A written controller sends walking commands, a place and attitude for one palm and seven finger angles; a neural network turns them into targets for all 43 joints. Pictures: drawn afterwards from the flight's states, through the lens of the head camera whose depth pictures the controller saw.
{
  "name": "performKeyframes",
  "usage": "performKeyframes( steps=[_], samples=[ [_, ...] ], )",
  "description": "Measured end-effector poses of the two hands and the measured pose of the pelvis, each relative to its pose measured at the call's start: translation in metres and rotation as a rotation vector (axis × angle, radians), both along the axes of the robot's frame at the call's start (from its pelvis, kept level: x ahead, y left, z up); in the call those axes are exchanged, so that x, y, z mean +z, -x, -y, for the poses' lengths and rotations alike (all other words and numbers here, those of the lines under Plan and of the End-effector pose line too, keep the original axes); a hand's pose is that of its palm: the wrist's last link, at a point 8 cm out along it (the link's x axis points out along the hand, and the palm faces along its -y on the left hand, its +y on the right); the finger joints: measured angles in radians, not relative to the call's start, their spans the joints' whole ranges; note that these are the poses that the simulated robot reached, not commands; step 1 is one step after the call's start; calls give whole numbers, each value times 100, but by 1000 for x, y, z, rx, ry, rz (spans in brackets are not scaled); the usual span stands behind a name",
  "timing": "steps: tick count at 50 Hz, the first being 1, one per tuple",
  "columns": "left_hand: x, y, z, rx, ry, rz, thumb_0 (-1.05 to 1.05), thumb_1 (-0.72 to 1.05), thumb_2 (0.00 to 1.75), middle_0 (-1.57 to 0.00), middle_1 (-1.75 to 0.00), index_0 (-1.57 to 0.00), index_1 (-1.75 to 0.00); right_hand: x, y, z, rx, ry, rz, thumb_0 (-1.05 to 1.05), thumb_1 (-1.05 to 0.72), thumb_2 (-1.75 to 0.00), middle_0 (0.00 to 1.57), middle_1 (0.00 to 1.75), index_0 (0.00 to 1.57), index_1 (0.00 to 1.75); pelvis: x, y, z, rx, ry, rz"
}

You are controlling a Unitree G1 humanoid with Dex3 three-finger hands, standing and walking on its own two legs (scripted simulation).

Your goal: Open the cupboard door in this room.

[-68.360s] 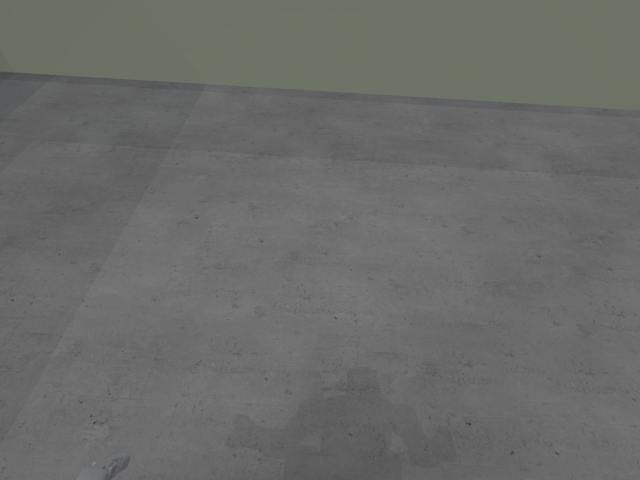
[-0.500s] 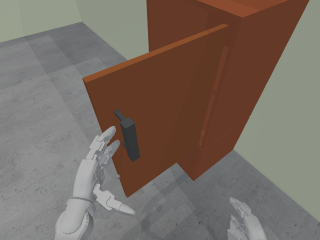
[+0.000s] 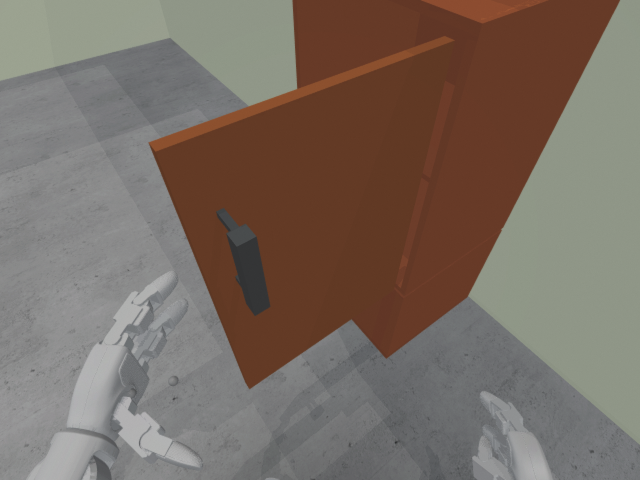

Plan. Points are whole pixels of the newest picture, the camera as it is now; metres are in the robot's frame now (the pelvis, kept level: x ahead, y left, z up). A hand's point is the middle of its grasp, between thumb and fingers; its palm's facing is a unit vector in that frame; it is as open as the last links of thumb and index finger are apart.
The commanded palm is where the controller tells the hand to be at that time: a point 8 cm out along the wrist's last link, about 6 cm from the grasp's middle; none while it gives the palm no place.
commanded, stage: draw the hand back to the body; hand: left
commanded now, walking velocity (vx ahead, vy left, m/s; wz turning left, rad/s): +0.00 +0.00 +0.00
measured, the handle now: (242, 262) +0.35 +0.13 +0.10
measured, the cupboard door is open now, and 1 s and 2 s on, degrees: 90 90 90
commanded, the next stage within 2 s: step back with the hand held close in 1.64 s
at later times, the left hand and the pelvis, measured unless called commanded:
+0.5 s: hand (110, 377) +0.19 +0.21 +0.12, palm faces -0.03 -1.00 -0.06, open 16.3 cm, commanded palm +0.17 +0.27 +0.14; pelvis +0.00 +0.03 +0.01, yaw +0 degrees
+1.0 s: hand (35, 327) +0.22 +0.27 +0.17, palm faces +0.36 -0.86 -0.37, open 12.3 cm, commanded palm +0.17 +0.31 +0.19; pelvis +0.01 +0.04 +0.04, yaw -1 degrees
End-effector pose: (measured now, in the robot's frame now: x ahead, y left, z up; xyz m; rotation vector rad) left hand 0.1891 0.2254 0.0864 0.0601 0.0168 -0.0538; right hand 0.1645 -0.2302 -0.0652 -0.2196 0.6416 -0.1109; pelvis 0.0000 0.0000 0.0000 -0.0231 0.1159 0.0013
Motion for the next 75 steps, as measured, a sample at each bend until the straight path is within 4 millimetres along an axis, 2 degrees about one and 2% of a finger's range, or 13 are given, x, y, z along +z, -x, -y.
performKeyframes(
  steps=[6, 12, 29, 31, 37, 42, 48, 57, 66, 75],
  samples=[
    [0, -7, -7, -5, 21, 10, -2, -50, 30, -16, -30, -15, -30, -1, 8, -1, -15, 6, -4, 2, -90, -90, 20, 30, 21, 30, 0, 2, -4, -3, 4, -2],
    [14, -6, -15, -14, 6, 26, -2, -50, 30, -16, -30, -15, -30, 5, 9, -10, -35, -4, 15, 2, -90, -90, 20, 30, 21, 30, 4, -1, -11, -10, 6, 11],
    [45, 18, -51, 27, -9, 48, -2, -47, 31, -16, -30, -15, -30, 32, -19, -48, 50, -16, 130, 2, -90, -90, 20, 30, 21, 30, 14, -2, -31, 3, 20, 69],
    [53, 18, -56, 90, -94, 51, -2, -44, 32, -16, -30, -16, -30, 35, -20, -51, 58, -5, 126, 2, -90, -90, 20, 30, 21, 30, 17, -1, -32, 0, 19, 83],
    [68, 22, -66, 287, -212, 45, -2, -28, 39, -17, -30, -16, -30, 40, -16, -59, 54, -3, 86, 2, -90, -90, 20, 30, 21, 30, 29, -2, -35, -10, 12, 113],
    [76, 23, -74, 347, -275, 35, -1, -13, 46, -17, -30, -17, -30, 36, -10, -60, 52, 0, 25, 2, -90, -90, 20, 30, 21, 30, 36, -6, -37, -16, 5, 136],
    [91, 14, -86, 405, -326, 63, -1, 8, 54, -18, -31, -18, -30, 33, -9, -54, 41, 5, -27, 2, -90, -90, 20, 30, 21, 30, 42, -12, -36, -21, -2, 159],
    [110, 2, -91, 432, -366, 109, 0, 39, 68, -19, -31, -19, -30, 36, -20, -38, 16, 4, -39, 2, -90, -90, 20, 30, 21, 30, 47, -24, -30, -35, -8, 170],
    [127, 1, -94, 482, -398, 153, 0, 70, 81, -21, -31, -20, -30, 39, -33, -26, 13, 4, -33, 2, -90, -90, 20, 30, 21, 30, 49, -29, -20, -36, -10, 175],
    [119, 1, -82, 476, -373, 118, 1, 86, 88, -21, -31, -21, -30, 37, -36, -19, 16, -8, -42, 1, -90, -90, 20, 30, 21, 30, 50, -28, -12, -34, -13, 177]
  ],
)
